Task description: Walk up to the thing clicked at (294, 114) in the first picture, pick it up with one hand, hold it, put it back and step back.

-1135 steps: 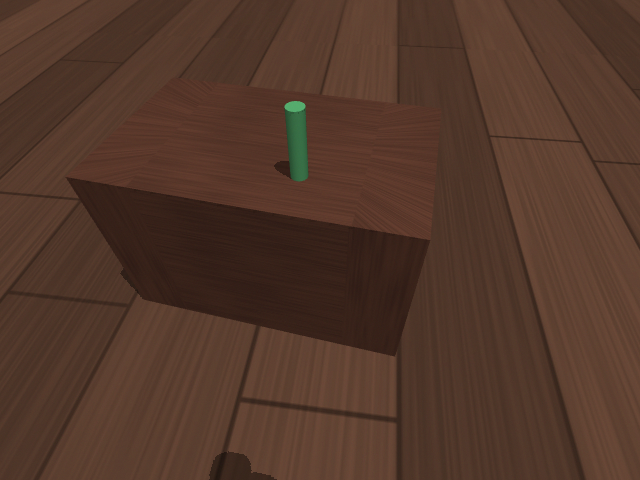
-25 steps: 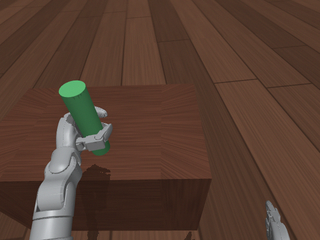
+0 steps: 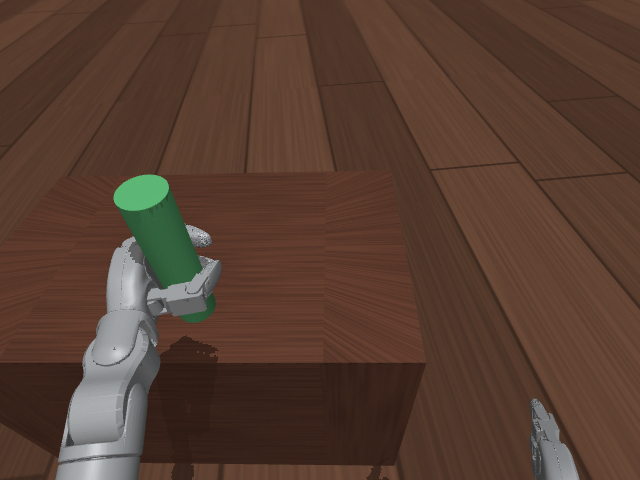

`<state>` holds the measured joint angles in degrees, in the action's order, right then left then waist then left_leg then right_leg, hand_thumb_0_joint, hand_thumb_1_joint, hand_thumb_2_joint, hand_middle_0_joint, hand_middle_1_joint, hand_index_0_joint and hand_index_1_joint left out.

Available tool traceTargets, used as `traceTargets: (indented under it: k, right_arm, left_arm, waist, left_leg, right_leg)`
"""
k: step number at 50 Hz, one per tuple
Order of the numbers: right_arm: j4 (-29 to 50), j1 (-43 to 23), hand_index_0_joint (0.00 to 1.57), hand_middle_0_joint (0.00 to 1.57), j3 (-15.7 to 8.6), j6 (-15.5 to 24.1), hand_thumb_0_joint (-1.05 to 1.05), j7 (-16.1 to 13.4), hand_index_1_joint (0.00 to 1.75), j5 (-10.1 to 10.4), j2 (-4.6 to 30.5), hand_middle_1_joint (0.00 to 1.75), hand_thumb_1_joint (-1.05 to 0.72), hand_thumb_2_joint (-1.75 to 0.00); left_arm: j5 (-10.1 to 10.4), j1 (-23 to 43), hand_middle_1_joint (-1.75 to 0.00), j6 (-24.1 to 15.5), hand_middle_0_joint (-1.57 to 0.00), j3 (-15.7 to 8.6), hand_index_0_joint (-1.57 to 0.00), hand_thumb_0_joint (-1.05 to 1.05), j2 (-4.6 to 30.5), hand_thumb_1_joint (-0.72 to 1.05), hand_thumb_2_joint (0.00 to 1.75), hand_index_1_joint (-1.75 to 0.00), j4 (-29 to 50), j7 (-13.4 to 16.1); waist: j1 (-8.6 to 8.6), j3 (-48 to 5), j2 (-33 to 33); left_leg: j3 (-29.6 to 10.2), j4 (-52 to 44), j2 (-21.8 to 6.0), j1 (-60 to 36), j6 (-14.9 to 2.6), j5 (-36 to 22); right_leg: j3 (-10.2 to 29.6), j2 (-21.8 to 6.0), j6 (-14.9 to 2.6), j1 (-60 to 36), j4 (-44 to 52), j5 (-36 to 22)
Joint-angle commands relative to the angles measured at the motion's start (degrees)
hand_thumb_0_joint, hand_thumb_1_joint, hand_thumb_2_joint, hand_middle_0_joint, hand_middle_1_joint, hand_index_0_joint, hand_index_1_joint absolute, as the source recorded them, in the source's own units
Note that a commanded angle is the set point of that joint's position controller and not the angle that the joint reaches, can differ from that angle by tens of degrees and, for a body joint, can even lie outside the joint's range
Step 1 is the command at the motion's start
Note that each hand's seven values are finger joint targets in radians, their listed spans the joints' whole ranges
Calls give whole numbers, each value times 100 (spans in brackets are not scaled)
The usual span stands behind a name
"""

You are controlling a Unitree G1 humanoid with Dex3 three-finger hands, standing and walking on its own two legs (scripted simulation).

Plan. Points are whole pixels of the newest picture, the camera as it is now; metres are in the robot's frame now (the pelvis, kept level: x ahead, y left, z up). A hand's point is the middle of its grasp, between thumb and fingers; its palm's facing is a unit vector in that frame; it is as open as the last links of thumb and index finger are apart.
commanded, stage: hold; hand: left
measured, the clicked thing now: (174, 259) +0.32 +0.18 +0.17
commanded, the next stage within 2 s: crouch in 0.22 s
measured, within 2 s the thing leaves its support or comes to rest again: neither
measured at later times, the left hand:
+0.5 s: hand (199, 274) +0.33 +0.16 +0.13, palm faces +0.16 -0.99 +0.00, open 6.1 cm
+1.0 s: hand (225, 263) +0.43 +0.17 +0.04, palm faces +0.15 -0.99 +0.00, open 6.1 cm
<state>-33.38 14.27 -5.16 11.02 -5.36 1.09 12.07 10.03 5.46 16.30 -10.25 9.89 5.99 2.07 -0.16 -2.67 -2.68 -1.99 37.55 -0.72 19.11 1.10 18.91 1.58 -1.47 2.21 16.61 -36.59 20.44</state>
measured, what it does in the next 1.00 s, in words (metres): stands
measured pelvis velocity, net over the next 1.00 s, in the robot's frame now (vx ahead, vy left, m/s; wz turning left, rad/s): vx -0.02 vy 0.01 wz -0.03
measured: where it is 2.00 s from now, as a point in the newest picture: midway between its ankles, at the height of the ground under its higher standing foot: outside the picture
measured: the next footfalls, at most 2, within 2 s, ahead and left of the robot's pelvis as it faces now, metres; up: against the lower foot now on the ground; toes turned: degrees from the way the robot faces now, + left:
none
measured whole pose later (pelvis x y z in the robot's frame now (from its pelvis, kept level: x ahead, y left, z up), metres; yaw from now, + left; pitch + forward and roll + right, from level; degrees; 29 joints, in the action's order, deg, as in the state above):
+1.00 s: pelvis -0.02 +0.01 -0.02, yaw -2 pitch +10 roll -1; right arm -21.5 17.2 -4.0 7.6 -2.4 -1.1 13.0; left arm 7.2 32.3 -10.9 -15.9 15.9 -43.3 1.3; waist -5.4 -2.6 0.2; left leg -0.9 48.5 -1.7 37.2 0.9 21.7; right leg 3.1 -0.2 2.5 35.0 -46.9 22.3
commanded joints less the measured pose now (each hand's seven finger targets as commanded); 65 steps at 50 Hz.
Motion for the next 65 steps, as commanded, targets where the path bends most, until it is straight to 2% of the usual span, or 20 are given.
traceTargets:
  k: [1,2,4,10,16,18,20,21,25,30,33,40,47,52,56,57,58,60,61,65]
  right_arm:
    - [860,-567,5,5,-264,342,0,-51,5,-19,678,5,52,-6]
    - [990,-562,5,5,-105,358,0,-51,5,-17,495,5,52,-6]
    - [903,-575,5,5,-281,356,0,-68,5,-23,704,5,53,-6]
    - [951,-556,5,5,-209,315,0,60,5,6,656,5,53,-6]
    - [1136,-455,5,5,-341,261,0,119,5,10,762,5,53,-6]
    - [1130,-488,5,5,-217,254,0,129,5,6,589,5,54,-5]
    - [1228,-699,5,5,-78,306,0,105,5,-6,470,5,54,-5]
    - [1188,-794,5,5,87,306,0,104,5,-6,329,5,54,-5]
    - [826,-586,5,5,-23,289,0,51,5,-36,513,5,55,-5]
    - [619,-411,5,5,-91,350,0,63,5,-44,591,5,56,-5]
    - [928,-230,5,5,-75,401,0,97,5,-73,608,5,56,-5]
    - [1683,-341,5,5,-91,290,0,178,5,-121,704,5,55,-5]
    - [2218,-62,5,5,-241,-26,0,270,5,-257,831,5,54,-5]
    - [2544,196,5,5,-75,-203,0,316,5,-292,690,5,54,-5]
    - [2770,387,5,5,-312,-319,0,356,5,-312,972,5,55,-5]
    - [2577,562,5,5,-212,-359,0,385,5,-333,800,5,55,-5]
    - [2711,531,5,5,-29,-371,0,418,5,-325,653,5,55,-5]
    - [2795,504,5,5,-238,-395,0,422,5,-325,837,5,55,-5]
    - [3004,521,5,5,-130,-391,0,445,5,-338,779,5,55,-5]
    - [3244,553,5,5,-120,-480,0,467,5,-334,802,5,53,-5]
  left_arm:
    - [77,2783,-148,-606,-136,-421,-138,0,1008,49,132,-147,1860,26]
    - [79,2813,-149,-589,-137,-298,-139,0,885,48,132,-148,1795,-2]
    - [115,2410,-148,-456,-136,-261,-139,0,721,48,132,-148,1085,-44]
    - [138,2554,-149,-292,-137,-454,-139,0,794,46,132,-148,836,-50]
    - [109,2553,-148,-449,-132,-611,-135,0,895,48,134,-147,1376,20]
    - [34,2813,-141,-556,-134,-408,-136,0,883,46,125,-141,1820,37]
    - [19,2472,-144,-600,-137,-262,-139,0,599,47,128,-144,1163,24]
    - [7,2656,-144,-671,-137,-226,-138,0,640,47,129,-144,1410,12]
    - [-51,3090,-149,-841,-140,-295,-142,0,922,48,134,-149,685,-54]
    - [-61,3503,-150,-1267,-142,-326,-144,0,907,56,133,-149,-560,-155]
    - [-12,3932,-148,-1738,-141,-342,-143,0,914,59,133,-147,-899,-190]
    - [-100,5158,-142,-2750,-135,-712,-137,0,1675,45,127,-142,-2080,-99]
    - [-213,5476,-138,-3460,-131,-821,-133,0,1894,41,125,-138,-3226,-81]
    - [-271,5673,-138,-3717,-133,-817,-134,0,1892,43,125,-138,-3963,-46]
    - [-347,5772,-137,-3841,-132,-901,-134,0,2106,48,124,-137,-4422,-52]
    - [-368,5993,-138,-3910,-134,-869,-135,0,2105,49,125,-137,-4246,-55]
    - [-379,6140,-136,-3952,-133,-787,-134,0,2036,53,125,-137,-4241,-84]
    - [-382,6240,-138,-4024,-136,-874,-137,0,2166,56,125,-138,-4371,-113]
    - [-383,6484,-138,-4098,-135,-840,-136,0,2188,57,125,-138,-3982,-129]
    - [-390,6607,-136,-4126,-133,-935,-133,0,2344,51,125,-136,-4257,-120]
  waist:
    - [-90,-1226,4]
    - [-124,-1421,33]
    - [-126,-1156,252]
    - [32,-1064,392]
    - [75,-1438,312]
    - [40,-1402,79]
    - [-38,-1219,392]
    - [14,-1274,279]
    - [-198,-1198,148]
    - [-374,-1034,267]
    - [-507,-1454,525]
    - [-356,-2171,-123]
    - [-335,-2856,-190]
    - [-508,-2799,34]
    - [-657,-2792,-32]
    - [-695,-2675,-282]
    - [-719,-2768,-285]
    - [-780,-2803,-363]
    - [-833,-3128,-398]
    - [-842,-3379,-453]
  left_leg:
    - [223,-529,90,-839,-114,-1310]
    - [243,-486,113,-967,-136,-1388]
    - [231,-517,93,-839,-135,-1428]
    - [194,-657,66,-707,-115,-1232]
    - [252,-561,83,-866,-116,-1538]
    - [256,-573,91,-890,-100,-1423]
    - [259,-535,97,-787,-141,-1358]
    - [257,-536,114,-744,-146,-1310]
    - [281,-477,121,-714,-176,-1196]
    - [273,-405,103,-484,-173,-750]
    - [247,-204,74,-520,-199,-916]
    - [139,190,-41,-207,-84,-1058]
    - [116,657,-67,116,-74,-1806]
    - [146,805,-64,447,-125,-1561]
    - [141,939,-52,554,-145,-1467]
    - [146,986,-46,562,-130,-1454]
    - [149,1024,-40,524,-151,-1356]
    - [115,1088,-58,542,-129,-1375]
    - [91,1133,-80,412,-135,-1448]
    - [71,1311,-76,467,-150,-1637]
  right_leg:
    - [-368,158,-132,6,579,-1504]
    - [-354,135,-117,-59,591,-1590]
    - [-389,155,-108,-41,605,-1598]
    - [-462,205,-150,-91,655,-1333]
    - [-389,179,-142,-243,619,-1620]
    - [-374,174,-150,-174,629,-1509]
    - [-344,162,-106,-160,664,-1481]
    - [-324,144,-112,-148,656,-1474]
    - [-261,101,-103,66,623,-1505]
    - [-278,126,-108,572,521,-1142]
    - [-306,145,-79,660,317,-1342]
    - [-300,165,-210,1051,-231,-1279]
    - [-272,180,-245,1072,-623,-1769]
    - [-262,209,-216,1262,-719,-1699]
    - [-256,222,-226,1579,-790,-1655]
    - [-272,241,-238,1763,-833,-1624]
    - [-260,233,-232,1812,-834,-1542]
    - [-273,246,-257,1953,-929,-1513]
    - [-288,256,-259,1924,-973,-1576]
    - [-287,251,-249,1944,-1093,-1721]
